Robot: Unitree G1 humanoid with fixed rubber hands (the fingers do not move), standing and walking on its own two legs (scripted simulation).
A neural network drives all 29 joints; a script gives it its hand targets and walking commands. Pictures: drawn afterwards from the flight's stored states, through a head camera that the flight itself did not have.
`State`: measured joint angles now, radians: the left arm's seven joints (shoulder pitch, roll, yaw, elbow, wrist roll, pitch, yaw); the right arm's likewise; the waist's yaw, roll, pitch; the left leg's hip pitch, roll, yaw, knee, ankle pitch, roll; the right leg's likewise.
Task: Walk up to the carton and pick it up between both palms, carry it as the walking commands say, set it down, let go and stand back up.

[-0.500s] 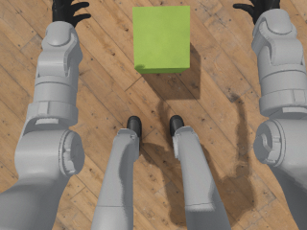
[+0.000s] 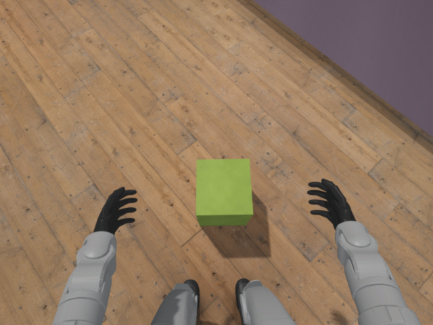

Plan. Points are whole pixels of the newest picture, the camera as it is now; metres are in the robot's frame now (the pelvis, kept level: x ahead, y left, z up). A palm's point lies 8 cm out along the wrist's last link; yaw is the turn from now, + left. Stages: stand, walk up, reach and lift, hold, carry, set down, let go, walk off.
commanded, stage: let go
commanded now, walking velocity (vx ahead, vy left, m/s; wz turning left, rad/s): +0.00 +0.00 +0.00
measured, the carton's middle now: (222, 194) +0.49 -0.03 -0.62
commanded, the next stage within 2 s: stand in 0.74 s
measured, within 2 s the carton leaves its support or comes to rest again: neither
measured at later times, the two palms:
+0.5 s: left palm (68, 281) +0.21 +0.25 -0.04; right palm (358, 265) +0.21 -0.22 -0.04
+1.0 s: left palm (36, 305) +0.17 +0.30 -0.05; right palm (387, 285) +0.18 -0.27 -0.05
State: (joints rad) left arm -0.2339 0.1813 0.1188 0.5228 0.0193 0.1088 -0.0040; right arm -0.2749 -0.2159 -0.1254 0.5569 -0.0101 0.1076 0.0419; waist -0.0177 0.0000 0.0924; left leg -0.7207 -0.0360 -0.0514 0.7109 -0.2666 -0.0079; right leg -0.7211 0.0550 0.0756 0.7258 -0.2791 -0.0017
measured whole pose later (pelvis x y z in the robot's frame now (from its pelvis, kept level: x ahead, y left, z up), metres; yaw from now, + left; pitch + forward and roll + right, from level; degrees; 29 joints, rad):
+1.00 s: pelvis +0.06 +0.01 +0.03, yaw +1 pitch -1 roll -1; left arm 0.30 0.31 0.06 0.69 0.04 0.01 0.01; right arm 0.28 -0.30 -0.07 0.72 -0.04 0.01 -0.01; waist 0.00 0.01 -0.14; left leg -0.18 -0.04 -0.06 0.52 -0.32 0.02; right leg -0.15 0.04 0.07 0.49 -0.31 0.00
